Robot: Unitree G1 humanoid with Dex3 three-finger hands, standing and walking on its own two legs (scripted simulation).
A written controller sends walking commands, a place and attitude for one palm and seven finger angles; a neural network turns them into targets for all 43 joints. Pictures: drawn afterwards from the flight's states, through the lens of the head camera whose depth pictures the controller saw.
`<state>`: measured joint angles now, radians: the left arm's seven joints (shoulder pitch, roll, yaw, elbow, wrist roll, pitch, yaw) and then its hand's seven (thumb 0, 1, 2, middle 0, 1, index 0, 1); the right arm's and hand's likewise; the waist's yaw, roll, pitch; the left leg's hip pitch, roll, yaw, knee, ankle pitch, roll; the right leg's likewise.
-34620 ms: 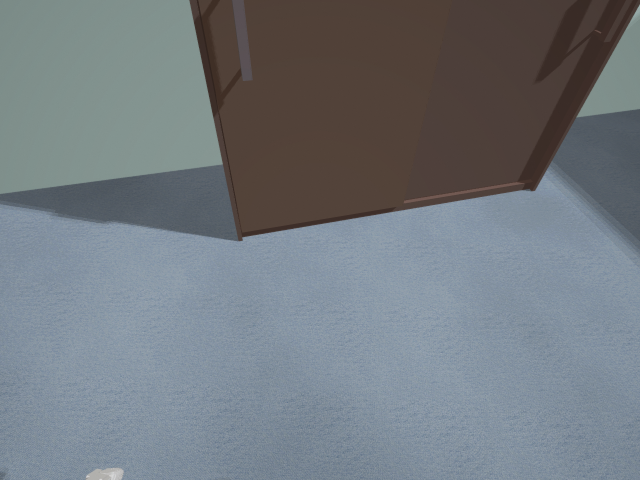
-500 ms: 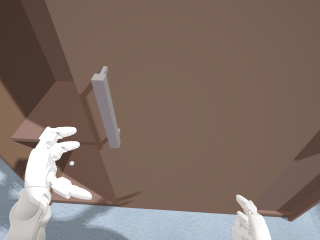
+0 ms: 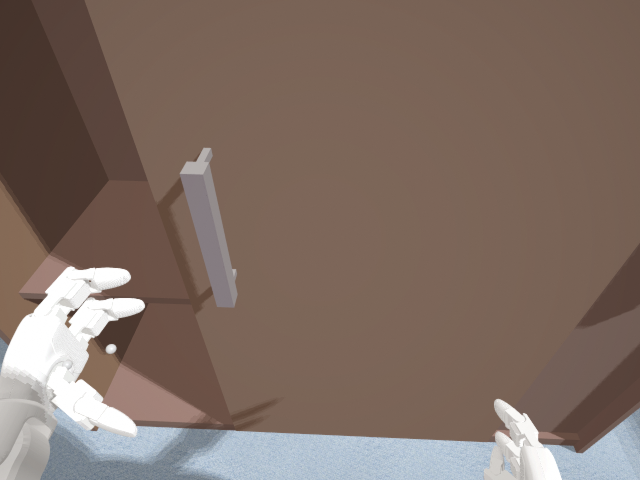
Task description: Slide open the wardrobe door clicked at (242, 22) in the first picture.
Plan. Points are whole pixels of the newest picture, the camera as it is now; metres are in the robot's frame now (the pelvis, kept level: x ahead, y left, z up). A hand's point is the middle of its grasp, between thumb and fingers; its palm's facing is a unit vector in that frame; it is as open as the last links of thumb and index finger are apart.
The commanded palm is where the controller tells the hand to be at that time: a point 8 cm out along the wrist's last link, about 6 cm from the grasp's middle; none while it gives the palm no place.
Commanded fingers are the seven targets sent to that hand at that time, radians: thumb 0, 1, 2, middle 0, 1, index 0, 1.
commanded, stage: draw the hand back to the body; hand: left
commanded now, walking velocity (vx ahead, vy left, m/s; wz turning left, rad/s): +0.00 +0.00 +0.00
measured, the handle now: (217, 233) +0.42 +0.20 +0.10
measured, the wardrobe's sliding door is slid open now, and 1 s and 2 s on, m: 0.43 0.43 0.43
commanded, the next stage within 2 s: step back with the hand held close in 1.20 s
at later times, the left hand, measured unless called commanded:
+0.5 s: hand (77, 334) +0.20 +0.27 +0.16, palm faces +0.42 -0.85 -0.33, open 12.0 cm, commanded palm +0.16 +0.30 +0.17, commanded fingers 0.00 0.36 0.64 -0.22 -0.62 -0.22 -0.62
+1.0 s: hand (70, 309) +0.21 +0.27 +0.18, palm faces +0.45 -0.82 -0.36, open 7.7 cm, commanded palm +0.17 +0.30 +0.19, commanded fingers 0.00 0.90 0.90 -0.20 -0.30 -0.20 -0.30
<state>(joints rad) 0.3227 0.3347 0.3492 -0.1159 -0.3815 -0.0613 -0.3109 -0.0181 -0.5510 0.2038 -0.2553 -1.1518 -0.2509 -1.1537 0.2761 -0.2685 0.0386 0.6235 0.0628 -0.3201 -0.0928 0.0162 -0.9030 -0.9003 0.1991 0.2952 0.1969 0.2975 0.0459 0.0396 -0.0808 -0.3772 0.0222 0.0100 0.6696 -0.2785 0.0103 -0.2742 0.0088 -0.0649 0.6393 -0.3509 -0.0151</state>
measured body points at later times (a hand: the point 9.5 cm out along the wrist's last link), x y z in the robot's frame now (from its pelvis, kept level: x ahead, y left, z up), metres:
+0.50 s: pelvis +0.01 +0.01 +0.02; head -0.02 +0.00 +0.46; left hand +0.17 +0.31 +0.17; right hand +0.20 -0.20 -0.06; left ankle +0.05 +0.11 -0.72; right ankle +0.00 -0.11 -0.72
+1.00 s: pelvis +0.02 +0.01 +0.02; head -0.01 -0.01 +0.47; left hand +0.18 +0.31 +0.20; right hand +0.22 -0.21 -0.05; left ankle +0.05 +0.11 -0.72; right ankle +0.00 -0.11 -0.72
